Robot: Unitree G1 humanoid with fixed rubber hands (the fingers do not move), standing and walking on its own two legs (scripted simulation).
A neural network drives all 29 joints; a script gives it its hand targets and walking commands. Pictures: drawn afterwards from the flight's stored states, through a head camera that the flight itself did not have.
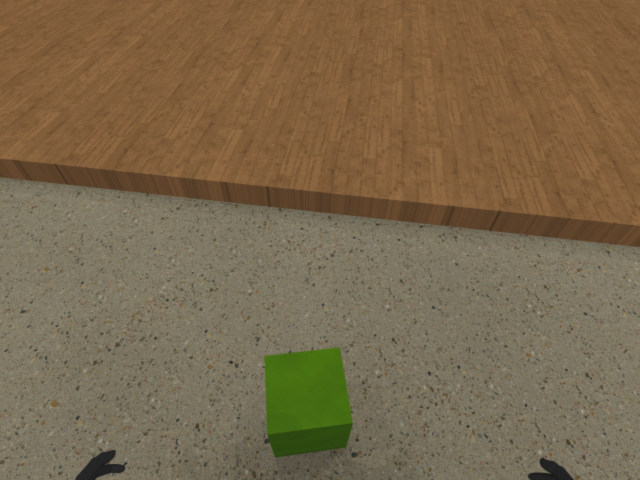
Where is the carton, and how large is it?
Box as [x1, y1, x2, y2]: [264, 347, 352, 456]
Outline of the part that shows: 339,347 264,356 267,434 275,456 345,447 352,421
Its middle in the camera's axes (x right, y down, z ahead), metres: -0.04 +0.46 +1.09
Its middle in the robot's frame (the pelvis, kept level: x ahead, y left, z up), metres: +0.41 +0.04 -0.66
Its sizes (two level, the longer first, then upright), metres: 0.210 0.200 0.250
